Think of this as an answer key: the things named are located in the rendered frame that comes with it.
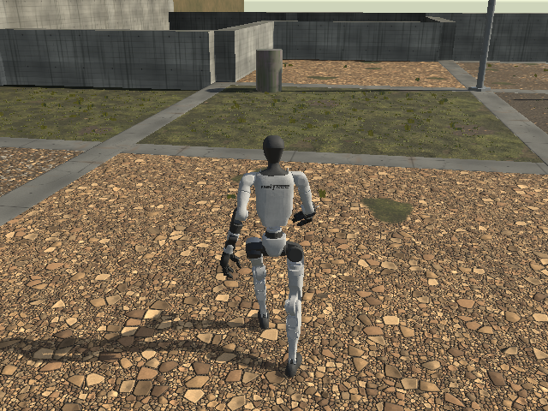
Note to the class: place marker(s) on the left robot hand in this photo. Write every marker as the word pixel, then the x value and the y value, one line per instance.
pixel 224 263

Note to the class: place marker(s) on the robot right forearm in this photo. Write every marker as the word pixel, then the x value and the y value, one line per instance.
pixel 310 215

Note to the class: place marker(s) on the robot left upper arm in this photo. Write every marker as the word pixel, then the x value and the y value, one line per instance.
pixel 243 195

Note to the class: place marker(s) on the right robot hand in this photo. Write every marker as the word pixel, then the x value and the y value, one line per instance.
pixel 299 216

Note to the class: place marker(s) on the robot right thigh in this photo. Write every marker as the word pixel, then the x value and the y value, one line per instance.
pixel 295 263

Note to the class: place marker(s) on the robot right upper arm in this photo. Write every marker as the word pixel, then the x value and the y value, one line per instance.
pixel 304 190

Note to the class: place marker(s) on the robot right foot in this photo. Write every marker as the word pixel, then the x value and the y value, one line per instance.
pixel 291 368

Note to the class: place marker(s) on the robot left forearm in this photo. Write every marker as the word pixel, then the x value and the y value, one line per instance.
pixel 233 234

